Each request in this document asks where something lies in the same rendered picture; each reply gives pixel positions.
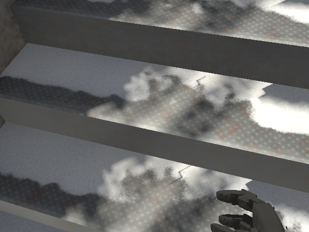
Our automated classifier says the right robot hand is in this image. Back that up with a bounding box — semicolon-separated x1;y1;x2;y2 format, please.
211;189;287;232

